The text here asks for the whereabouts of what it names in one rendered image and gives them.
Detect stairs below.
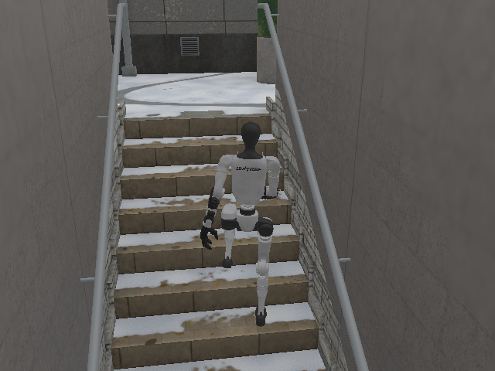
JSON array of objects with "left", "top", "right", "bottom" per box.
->
[{"left": 111, "top": 116, "right": 326, "bottom": 371}]

